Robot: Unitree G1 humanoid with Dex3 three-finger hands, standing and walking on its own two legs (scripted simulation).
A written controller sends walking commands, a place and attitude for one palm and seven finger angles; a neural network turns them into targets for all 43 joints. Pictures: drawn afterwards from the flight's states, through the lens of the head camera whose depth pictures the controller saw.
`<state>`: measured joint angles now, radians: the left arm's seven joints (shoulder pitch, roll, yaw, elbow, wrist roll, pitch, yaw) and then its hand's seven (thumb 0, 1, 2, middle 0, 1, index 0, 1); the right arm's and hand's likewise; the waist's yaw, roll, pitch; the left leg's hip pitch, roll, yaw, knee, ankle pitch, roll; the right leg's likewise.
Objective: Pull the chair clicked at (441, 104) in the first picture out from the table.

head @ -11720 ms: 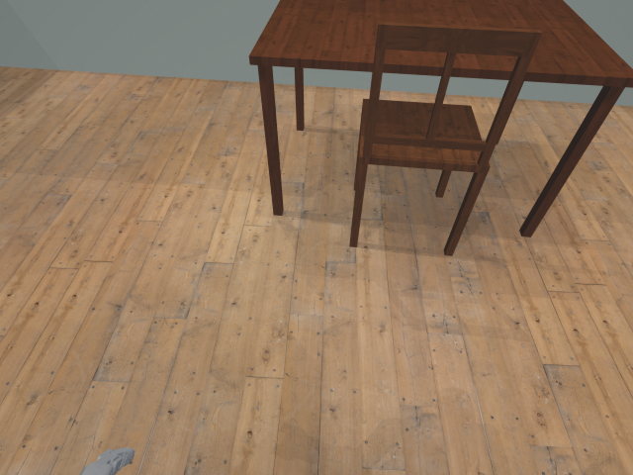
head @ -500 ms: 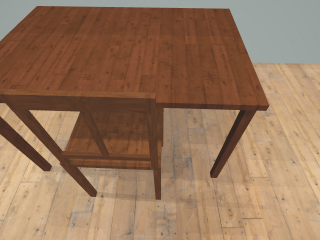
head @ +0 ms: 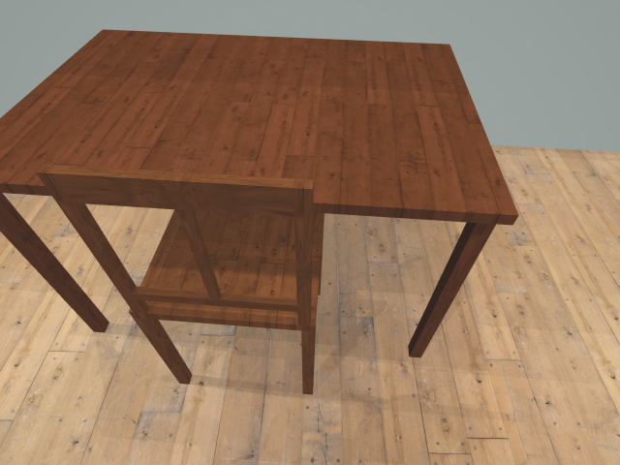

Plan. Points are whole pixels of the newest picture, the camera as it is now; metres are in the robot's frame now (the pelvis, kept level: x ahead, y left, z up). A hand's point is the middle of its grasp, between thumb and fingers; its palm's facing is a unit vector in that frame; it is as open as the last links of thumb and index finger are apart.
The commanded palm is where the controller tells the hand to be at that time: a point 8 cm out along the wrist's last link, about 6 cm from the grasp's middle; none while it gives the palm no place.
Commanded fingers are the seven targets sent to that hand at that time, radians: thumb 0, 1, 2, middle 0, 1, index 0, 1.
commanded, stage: come to a stop and stand still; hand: left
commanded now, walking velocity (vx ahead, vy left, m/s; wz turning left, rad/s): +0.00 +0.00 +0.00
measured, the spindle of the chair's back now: (201, 257) +0.47 +0.24 -0.08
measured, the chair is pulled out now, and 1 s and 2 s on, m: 0.00 0.00 0.00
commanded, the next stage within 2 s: look again from close up in 0.10 s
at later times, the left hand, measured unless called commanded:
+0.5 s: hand out of the picture +0.04 +0.18 -0.17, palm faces +0.03 -0.97 -0.23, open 7.3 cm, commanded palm none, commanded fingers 0.00 0.90 0.90 -0.20 -0.30 -0.20 -0.30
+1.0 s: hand out of the picture +0.03 +0.19 -0.17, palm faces -0.01 -0.98 -0.21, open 7.3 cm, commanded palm none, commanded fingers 0.00 0.90 0.90 -0.20 -0.30 -0.20 -0.30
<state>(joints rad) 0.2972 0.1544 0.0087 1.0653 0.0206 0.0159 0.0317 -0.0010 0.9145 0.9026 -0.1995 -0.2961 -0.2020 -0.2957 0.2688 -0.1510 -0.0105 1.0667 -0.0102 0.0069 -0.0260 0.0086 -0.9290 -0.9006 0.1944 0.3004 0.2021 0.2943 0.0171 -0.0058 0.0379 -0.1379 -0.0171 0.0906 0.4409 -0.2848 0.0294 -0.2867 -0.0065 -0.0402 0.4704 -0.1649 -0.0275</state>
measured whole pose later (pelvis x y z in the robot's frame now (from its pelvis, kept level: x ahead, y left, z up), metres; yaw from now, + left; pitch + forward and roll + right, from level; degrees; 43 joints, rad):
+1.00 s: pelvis +0.01 +0.01 +0.00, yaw -1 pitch -2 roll +0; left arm 0.28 0.16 -0.01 1.06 0.01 -0.01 0.05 0.00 0.91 0.90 -0.20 -0.30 -0.20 -0.30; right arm 0.27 -0.16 -0.01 1.11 -0.01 -0.01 -0.02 0.00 -0.91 -0.90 0.19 0.30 0.20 0.29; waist -0.01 0.00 0.06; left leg -0.11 -0.02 0.11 0.45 -0.31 0.05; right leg -0.26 -0.01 -0.02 0.47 -0.18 -0.01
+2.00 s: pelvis +0.00 -0.01 -0.09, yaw +4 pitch +18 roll -1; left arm 0.42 0.24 0.24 -0.04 -0.35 -0.29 -0.36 0.00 0.10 0.56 -0.12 -0.17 -0.13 -0.17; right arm 0.24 -0.17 0.00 0.54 0.05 -0.20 -0.02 0.02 -0.90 -0.90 0.20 0.30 0.21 0.30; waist -0.03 0.02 -0.13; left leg -0.89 0.01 0.01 1.17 -0.61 0.01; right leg -0.98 -0.01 -0.10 1.12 -0.45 -0.05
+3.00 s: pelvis +0.01 +0.01 -0.08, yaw +5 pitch +17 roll -2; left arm 0.31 0.29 0.23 0.05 -0.30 -0.40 -0.33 -0.02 -0.50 0.30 -0.06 -0.08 -0.07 -0.08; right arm 0.27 -0.26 0.01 0.51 0.03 -0.22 -0.03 0.01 -0.90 -0.90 0.20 0.30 0.21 0.29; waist -0.04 0.02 -0.14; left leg -0.81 -0.01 0.00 1.10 -0.58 0.03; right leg -0.89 -0.02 -0.11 1.02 -0.42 -0.03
